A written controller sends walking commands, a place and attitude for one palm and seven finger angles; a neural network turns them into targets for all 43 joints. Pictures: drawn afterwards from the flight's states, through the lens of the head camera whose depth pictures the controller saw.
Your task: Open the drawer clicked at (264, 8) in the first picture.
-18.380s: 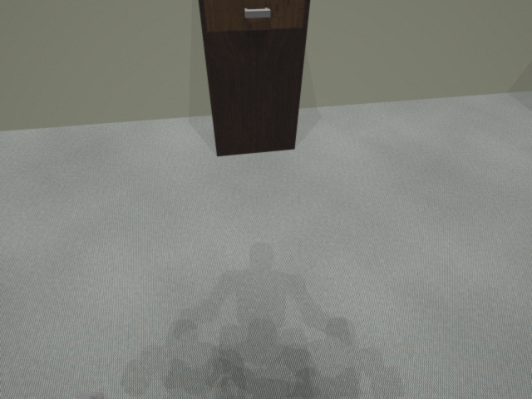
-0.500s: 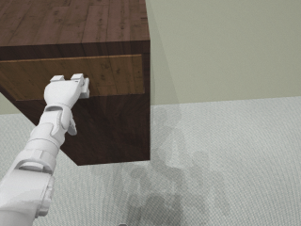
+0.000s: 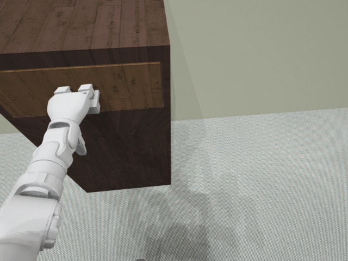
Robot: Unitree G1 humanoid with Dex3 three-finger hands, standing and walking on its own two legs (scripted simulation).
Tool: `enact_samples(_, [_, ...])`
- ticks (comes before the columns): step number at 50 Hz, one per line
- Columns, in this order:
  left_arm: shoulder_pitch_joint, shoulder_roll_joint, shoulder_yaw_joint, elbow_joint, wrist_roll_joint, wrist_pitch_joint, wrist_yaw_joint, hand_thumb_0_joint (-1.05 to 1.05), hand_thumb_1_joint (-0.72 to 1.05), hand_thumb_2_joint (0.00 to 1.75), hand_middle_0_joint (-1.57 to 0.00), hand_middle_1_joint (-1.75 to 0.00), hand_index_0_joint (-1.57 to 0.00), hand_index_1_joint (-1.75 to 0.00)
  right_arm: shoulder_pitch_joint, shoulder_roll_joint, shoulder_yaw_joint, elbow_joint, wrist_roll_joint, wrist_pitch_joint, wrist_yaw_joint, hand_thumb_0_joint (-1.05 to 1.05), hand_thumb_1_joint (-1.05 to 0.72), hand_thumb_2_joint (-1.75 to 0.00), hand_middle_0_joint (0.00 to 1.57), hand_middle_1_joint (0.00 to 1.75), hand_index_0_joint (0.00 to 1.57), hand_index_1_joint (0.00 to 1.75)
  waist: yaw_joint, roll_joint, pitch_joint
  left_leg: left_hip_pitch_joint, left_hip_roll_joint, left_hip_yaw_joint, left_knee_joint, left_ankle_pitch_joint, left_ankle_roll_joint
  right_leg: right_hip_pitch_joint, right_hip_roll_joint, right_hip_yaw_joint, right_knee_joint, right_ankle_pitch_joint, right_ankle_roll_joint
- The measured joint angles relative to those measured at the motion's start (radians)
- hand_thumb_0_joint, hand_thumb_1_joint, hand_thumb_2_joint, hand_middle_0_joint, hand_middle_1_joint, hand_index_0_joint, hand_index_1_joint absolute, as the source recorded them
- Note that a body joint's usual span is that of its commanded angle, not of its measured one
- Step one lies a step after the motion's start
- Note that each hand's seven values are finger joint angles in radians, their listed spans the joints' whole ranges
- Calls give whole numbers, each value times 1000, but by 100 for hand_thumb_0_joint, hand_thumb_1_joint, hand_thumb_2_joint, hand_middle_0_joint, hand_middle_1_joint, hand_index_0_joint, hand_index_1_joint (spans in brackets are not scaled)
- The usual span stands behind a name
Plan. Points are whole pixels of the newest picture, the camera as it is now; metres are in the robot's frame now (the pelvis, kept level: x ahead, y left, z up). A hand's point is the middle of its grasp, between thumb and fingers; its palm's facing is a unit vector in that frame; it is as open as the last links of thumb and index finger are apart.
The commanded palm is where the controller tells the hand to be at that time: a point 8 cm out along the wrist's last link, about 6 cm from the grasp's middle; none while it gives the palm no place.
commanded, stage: close the thumb around the handle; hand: left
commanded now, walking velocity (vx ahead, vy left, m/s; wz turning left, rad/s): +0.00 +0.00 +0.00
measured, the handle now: (78, 101) +0.50 +0.24 +0.05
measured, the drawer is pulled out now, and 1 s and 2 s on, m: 0.00 0.00 0.07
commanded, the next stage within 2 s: pull the drawer open in 0.66 s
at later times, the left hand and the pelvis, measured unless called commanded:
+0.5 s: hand (79, 120) +0.45 +0.23 +0.03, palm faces -0.05 -0.04 -1.00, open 6.7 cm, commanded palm +0.44 +0.23 +0.09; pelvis +0.00 +0.00 +0.00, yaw +0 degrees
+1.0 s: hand (79, 122) +0.45 +0.23 +0.03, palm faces -0.06 -0.04 -1.00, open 5.9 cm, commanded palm +0.41 +0.23 +0.09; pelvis +0.01 -0.01 +0.00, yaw +0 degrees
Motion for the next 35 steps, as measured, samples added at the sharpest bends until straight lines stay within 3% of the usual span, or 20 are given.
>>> enact_samples(9, [10,-1,2,-8,1,0,2,0,-28,39,-33,-122,-34,-122,-13,1,3,-3,2,1,-1,0,-90,-90,21,30,20,30,2,-1,-1,6,1,-2,-2,-1,-2,6,2,-1,-1,-2,-2])
enact_samples(27, [11,-6,-13,-13,-5,11,-4,0,62,78,-39,-132,-40,-132,-16,2,1,-3,2,1,-1,0,-90,-90,21,30,20,30,10,2,0,15,-1,-8,-6,-2,-6,16,1,-6,-3,-7,-6])
enact_samples(35, [19,-4,-19,-19,-4,16,-4,0,65,78,-36,-134,-41,-134,-13,1,-1,1,2,4,-1,0,-90,-90,21,30,20,30,9,4,1,18,-1,-11,-7,-3,-8,20,2,-9,-4,-8,-7])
